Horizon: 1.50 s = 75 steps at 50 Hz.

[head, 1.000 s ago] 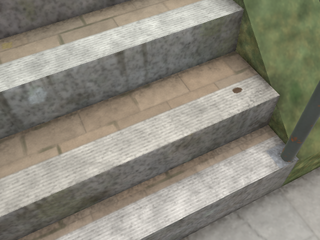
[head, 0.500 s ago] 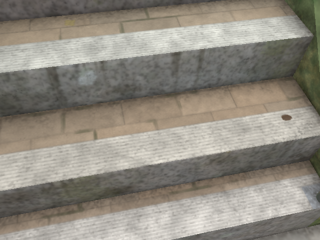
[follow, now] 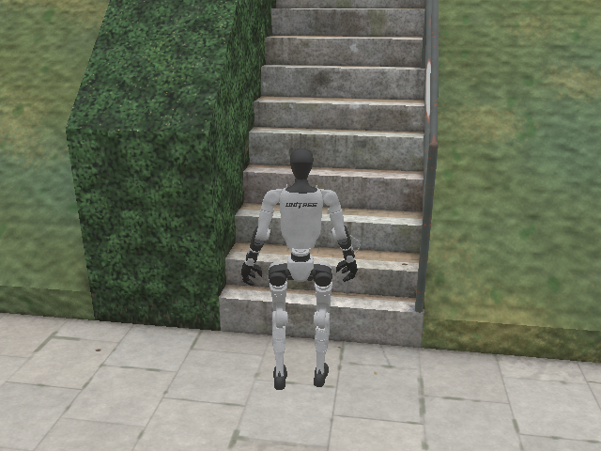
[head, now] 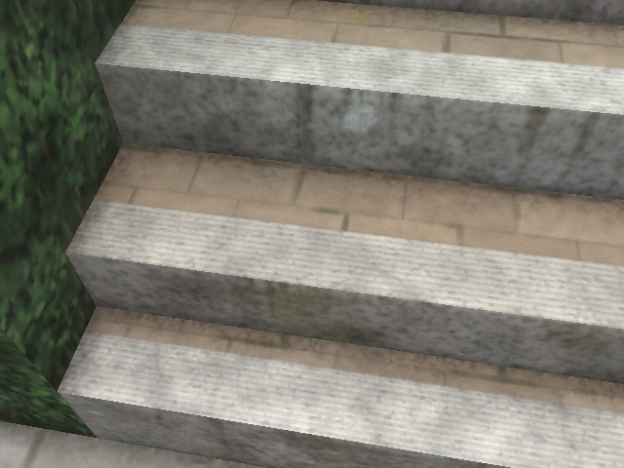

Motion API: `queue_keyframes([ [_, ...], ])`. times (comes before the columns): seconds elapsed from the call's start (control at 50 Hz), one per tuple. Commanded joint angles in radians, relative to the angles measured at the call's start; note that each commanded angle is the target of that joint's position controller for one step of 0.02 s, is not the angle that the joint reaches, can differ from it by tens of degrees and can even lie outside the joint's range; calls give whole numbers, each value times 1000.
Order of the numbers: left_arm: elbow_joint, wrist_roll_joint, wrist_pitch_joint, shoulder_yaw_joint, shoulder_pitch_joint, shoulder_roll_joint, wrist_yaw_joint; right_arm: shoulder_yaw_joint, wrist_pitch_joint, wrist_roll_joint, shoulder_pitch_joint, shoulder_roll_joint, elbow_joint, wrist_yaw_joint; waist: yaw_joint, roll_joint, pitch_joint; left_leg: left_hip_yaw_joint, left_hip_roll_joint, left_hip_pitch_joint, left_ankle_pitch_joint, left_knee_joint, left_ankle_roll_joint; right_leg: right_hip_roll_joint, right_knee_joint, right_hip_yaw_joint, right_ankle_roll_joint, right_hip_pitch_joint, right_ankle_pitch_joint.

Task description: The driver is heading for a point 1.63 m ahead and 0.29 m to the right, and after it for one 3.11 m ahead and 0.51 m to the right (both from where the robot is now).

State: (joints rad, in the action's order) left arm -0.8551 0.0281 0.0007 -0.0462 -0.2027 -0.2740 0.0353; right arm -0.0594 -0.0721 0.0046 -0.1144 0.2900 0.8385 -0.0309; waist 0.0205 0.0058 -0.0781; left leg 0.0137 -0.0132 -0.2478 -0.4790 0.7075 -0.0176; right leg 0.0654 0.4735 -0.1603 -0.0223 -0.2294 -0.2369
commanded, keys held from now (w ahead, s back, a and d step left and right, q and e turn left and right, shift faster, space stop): no key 0.18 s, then e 0.32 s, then w+e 0.44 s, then w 0.06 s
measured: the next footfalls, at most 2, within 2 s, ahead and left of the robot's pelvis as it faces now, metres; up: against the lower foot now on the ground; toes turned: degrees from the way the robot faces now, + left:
left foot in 0.04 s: +0.00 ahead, +0.11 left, +0.00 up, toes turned +2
right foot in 0.54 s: -0.05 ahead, -0.08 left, +0.00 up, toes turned -5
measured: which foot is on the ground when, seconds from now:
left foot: up 0.00-0.02, down 0.04-0.54, up 0.56-0.96, down 0.98-1.00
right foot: down 0.00-0.04, up 0.06-0.52, down 0.54-1.00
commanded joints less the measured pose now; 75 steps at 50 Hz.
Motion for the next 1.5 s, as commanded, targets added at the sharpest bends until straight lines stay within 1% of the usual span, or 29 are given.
queue_keyframes([
  [0.02,24,-2,-1,-52,-7,-195,-10,-9,27,5,-72,67,-31,9,-38,-151,126,62,-36,100,202,-326,40,185,-2,146,-113,92,385],
  [0.04,20,-3,-1,-47,-30,-173,-14,-14,36,18,-96,104,-19,18,-42,-64,123,-43,25,223,270,-438,63,156,65,116,-51,-43,232],
  [0.06,48,12,0,-23,-50,-78,-26,-19,45,31,-109,173,-31,30,-23,201,138,-370,300,363,466,-474,115,57,289,31,25,-290,-239],
  [0.08,74,13,12,-12,30,-65,0,-35,56,19,-121,248,-35,42,-71,243,89,-454,441,131,759,-440,271,-32,390,115,45,-274,-386],
  [0.1,58,4,22,-17,29,-99,4,-27,61,12,-92,199,-24,48,-42,131,61,-363,380,103,807,-430,291,-5,469,171,46,-221,-323],
  [0.14,5,-7,21,-22,-30,-113,-6,-3,59,11,34,125,-40,54,25,130,32,-213,238,105,785,-423,220,-18,491,172,43,-216,-190],
  [0.18,-29,10,22,-29,-60,-134,-16,8,62,0,18,106,-30,60,20,133,88,-160,204,168,929,-392,209,-34,532,164,52,-198,-145],
  [0.24,-66,1,28,-7,-57,-74,-21,40,83,3,-3,48,15,71,13,94,114,-111,210,188,829,-412,194,-27,404,188,64,-120,-126],
  [0.36,-74,-9,30,-1,-16,-92,-14,22,75,5,-40,132,54,85,-28,134,50,-164,254,172,589,-400,211,-60,230,163,32,-99,-219],
  [0.5,-76,-15,5,5,-52,-53,-15,-8,66,4,3,146,56,89,11,93,94,-114,275,140,679,-302,202,-71,54,114,-12,-6,-133],
  [0.54,-83,-6,-4,-3,-95,-100,-11,-4,68,9,16,118,39,83,29,-18,105,-39,189,-18,296,-182,104,12,-174,295,-75,149,-28],
  [0.56,-77,-13,-2,-37,-115,-223,-13,14,68,12,68,46,-22,78,28,-235,72,89,-6,-254,-6,-8,25,226,-252,646,-187,202,-2],
  [0.58,-102,-1,-1,-55,-175,-255,-23,12,66,31,132,73,-38,80,75,-222,18,0,-32,-324,-120,163,31,294,-295,740,-286,154,-72],
  [0.62,-79,-14,7,-42,-73,-160,-24,2,77,22,69,102,-7,52,5,-125,-38,-56,29,-344,58,223,27,179,-345,618,-242,100,-339],
  [0.7,-71,-22,-15,-42,-66,-133,-24,1,107,39,56,97,4,22,5,-82,24,-33,33,-350,209,203,-17,90,-321,516,-213,189,-88],
  [0.88,-66,-11,-39,-72,-126,-187,-34,18,134,23,137,92,-72,27,49,-117,33,-32,25,-269,183,-68,-26,82,-242,583,-225,145,11],
  [0.96,-28,-16,-46,-73,-35,-181,-38,18,159,13,-45,90,-47,51,-64,-96,84,-2,-15,79,279,-315,9,22,-96,568,-149,3,215],
  [0.98,-20,-26,-57,-59,-32,-135,-37,8,171,27,-114,122,-31,63,-91,-44,140,-59,50,242,307,-354,28,-36,12,520,-107,-65,229],
  [1.0,23,-45,-72,-31,9,-52,-38,-9,174,55,-186,205,-34,78,-131,139,204,-312,250,383,127,-464,86,-137,218,397,-52,-219,88],
  [1.02,39,-30,-67,-25,-24,-55,-34,-29,157,57,-223,275,-12,74,-100,273,194,-582,392,390,73,-550,172,-216,354,298,-48,-359,-298],
  [1.06,-20,0,-51,-26,-60,-96,-29,2,155,42,-147,115,-29,58,-36,66,82,-459,361,255,258,-511,200,-102,511,301,-53,-345,-238],
  [1.08,-28,-2,-48,-17,-49,-66,-30,19,161,37,-93,62,-43,56,-15,57,64,-337,316,206,494,-511,186,-81,502,295,-34,-307,-187],
  [1.12,-35,6,-39,-9,-37,-48,-34,30,185,37,-74,48,-28,58,13,72,107,-143,252,150,1036,-427,175,-83,470,262,7,-196,-117],
  [1.16,-41,5,-32,3,-36,-28,-37,32,191,30,-62,57,-10,49,31,100,160,-42,209,122,1238,-366,166,-107,322,220,39,-93,-105],
  [1.24,-45,-9,-23,24,44,-19,-23,30,167,5,-104,77,28,57,-6,170,186,-47,194,155,1110,-322,144,-109,18,162,31,23,22],
  [1.3,-49,15,-38,26,55,-80,-17,42,156,5,-120,51,25,52,-6,34,203,-58,143,-20,515,-318,54,55,-110,329,-12,272,438],
  [1.32,-63,2,-36,21,77,-109,-18,54,144,10,-215,3,49,50,-66,-76,186,-42,96,-19,239,-393,41,117,-49,368,-66,256,567],
  [1.36,-60,-19,-31,25,119,-64,-25,47,124,25,-161,46,77,62,-21,-47,80,-36,81,25,233,-408,28,51,-75,343,-55,138,352],
  [1.5,-116,-23,-48,31,90,-50,-5,46,113,11,-150,40,122,69,-29,-40,99,-35,109,132,386,-395,31,33,-88,332,-48,149,457],
])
